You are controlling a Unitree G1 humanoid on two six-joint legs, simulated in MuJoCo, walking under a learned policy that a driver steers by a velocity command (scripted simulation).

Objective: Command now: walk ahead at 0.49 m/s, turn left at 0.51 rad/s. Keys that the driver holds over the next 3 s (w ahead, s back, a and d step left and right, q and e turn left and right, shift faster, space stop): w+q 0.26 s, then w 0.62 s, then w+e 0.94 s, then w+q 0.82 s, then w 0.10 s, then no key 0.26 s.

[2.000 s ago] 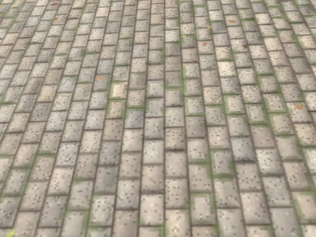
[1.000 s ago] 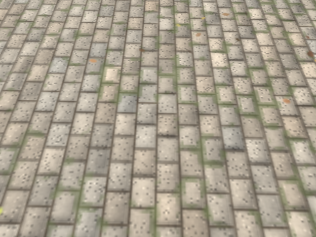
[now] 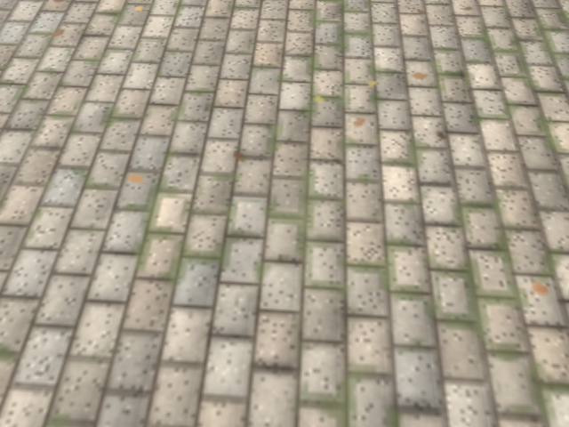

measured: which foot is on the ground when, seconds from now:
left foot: up 0.00-0.00, down 0.02-0.56, up 0.58-1.00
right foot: down 0.00-0.00, up 0.02-0.54, down 0.56-1.00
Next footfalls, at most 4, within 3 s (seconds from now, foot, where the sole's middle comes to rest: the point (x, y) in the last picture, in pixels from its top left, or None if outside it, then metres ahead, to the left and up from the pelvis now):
0.02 left None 0.17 0.05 -0.76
0.56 right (328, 394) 0.51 -0.05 -0.76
1.08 left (225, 307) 0.72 0.20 -0.76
1.64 right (302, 222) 1.00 0.01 -0.76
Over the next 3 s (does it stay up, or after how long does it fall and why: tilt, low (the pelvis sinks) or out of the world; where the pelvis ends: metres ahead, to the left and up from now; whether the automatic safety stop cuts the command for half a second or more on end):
stays up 1.57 0.00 0.03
